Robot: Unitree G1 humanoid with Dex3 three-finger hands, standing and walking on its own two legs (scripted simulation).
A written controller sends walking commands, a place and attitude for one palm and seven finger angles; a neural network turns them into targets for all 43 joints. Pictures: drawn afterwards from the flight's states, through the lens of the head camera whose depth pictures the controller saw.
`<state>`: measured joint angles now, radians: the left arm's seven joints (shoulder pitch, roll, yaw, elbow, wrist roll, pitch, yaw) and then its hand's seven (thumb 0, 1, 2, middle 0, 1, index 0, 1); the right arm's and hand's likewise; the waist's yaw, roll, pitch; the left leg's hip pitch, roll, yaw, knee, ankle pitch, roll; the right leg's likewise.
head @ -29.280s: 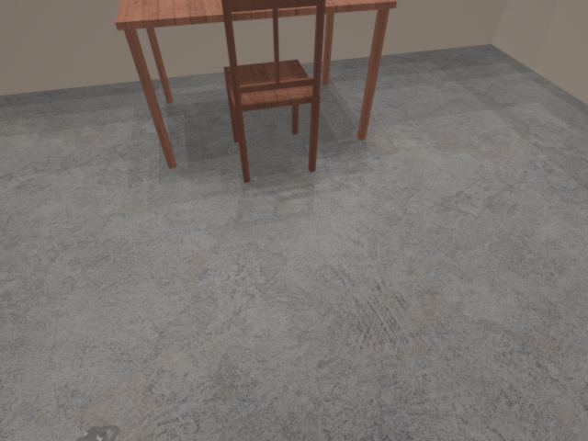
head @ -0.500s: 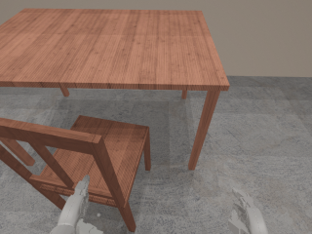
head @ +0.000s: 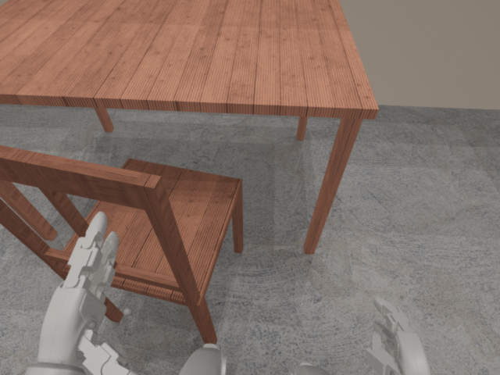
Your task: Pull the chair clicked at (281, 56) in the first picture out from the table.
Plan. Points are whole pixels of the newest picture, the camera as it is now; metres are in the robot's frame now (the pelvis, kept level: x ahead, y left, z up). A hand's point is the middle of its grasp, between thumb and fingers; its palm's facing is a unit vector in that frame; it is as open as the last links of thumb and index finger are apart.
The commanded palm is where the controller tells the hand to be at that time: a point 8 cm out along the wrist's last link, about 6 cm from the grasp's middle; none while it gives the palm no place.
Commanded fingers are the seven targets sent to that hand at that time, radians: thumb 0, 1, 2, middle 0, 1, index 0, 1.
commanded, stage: draw the hand back to the body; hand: left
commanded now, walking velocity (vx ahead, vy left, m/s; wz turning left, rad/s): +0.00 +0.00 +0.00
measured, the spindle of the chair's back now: (85, 233) +0.35 +0.33 -0.01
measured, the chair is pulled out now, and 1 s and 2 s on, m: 0.13 0.13 0.13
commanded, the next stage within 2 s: step back with the hand held close in 1.30 s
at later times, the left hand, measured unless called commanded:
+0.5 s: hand (53, 280) +0.19 +0.23 +0.16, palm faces +0.28 -0.89 -0.37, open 15.2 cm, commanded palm +0.16 +0.27 +0.19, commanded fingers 0.00 0.17 0.55 -0.10 -0.15 -0.10 -0.15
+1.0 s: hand out of the picture +0.24 +0.28 +0.27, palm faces +0.48 -0.79 -0.39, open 8.5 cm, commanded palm +0.19 +0.31 +0.27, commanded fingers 0.00 0.90 0.90 -0.20 -0.30 -0.20 -0.30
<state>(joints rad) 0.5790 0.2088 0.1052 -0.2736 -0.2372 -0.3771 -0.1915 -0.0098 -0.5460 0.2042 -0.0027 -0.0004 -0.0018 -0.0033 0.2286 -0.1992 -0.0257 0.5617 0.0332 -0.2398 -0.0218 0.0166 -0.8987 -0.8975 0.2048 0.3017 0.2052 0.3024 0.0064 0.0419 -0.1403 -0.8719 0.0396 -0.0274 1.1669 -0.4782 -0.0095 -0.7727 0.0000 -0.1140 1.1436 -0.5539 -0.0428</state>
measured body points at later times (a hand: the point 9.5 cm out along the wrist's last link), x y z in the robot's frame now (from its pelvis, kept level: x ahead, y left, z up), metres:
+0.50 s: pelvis +0.02 +0.01 +0.07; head +0.00 -0.01 +0.52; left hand +0.17 +0.27 +0.18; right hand +0.20 -0.23 +0.00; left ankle +0.06 +0.12 -0.65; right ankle +0.01 -0.10 -0.65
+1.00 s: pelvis +0.05 +0.01 +0.10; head +0.02 +0.00 +0.54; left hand +0.21 +0.32 +0.29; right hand +0.24 -0.20 +0.02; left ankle +0.06 +0.12 -0.65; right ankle +0.01 -0.10 -0.65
